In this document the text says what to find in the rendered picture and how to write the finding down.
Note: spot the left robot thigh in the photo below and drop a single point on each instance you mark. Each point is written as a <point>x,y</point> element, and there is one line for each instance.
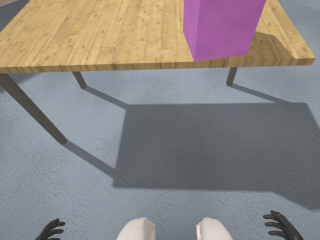
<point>138,229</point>

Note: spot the robot thigh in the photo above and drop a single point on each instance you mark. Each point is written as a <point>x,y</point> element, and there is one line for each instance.
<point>138,229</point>
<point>212,229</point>

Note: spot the robot right hand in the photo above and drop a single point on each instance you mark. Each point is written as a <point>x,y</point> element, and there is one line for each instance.
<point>288,231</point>

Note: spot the robot left hand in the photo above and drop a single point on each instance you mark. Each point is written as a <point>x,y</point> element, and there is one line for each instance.
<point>48,232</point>

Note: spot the table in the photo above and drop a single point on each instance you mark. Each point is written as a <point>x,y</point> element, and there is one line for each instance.
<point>115,35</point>

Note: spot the carton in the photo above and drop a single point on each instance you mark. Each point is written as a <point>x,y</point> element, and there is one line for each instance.
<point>217,29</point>

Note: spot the right robot thigh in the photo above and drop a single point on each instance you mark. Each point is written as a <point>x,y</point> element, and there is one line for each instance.
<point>212,229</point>

